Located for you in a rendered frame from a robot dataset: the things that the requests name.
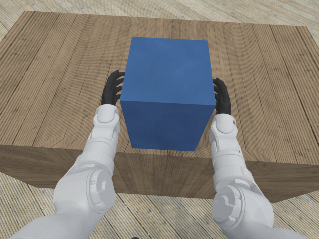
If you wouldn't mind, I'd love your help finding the right robot forearm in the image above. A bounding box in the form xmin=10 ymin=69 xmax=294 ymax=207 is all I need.
xmin=209 ymin=114 xmax=264 ymax=196

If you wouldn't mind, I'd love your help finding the robot right hand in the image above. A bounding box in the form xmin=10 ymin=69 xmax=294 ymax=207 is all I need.
xmin=213 ymin=78 xmax=231 ymax=115

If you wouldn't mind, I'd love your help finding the robot right upper arm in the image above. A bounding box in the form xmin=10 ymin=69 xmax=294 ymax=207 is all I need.
xmin=211 ymin=184 xmax=309 ymax=239

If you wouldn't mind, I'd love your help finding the robot left hand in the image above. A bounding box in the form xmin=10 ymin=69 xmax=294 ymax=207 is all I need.
xmin=101 ymin=70 xmax=125 ymax=105

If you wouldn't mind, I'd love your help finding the pedestal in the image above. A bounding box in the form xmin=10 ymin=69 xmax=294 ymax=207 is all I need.
xmin=0 ymin=11 xmax=319 ymax=203

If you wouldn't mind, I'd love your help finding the left robot forearm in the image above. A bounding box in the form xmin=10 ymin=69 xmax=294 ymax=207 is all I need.
xmin=64 ymin=104 xmax=120 ymax=178

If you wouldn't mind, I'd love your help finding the carton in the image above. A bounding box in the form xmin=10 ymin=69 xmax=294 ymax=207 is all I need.
xmin=120 ymin=37 xmax=216 ymax=151

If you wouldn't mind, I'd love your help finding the robot left upper arm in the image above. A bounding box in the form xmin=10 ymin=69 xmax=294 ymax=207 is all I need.
xmin=9 ymin=168 xmax=116 ymax=239

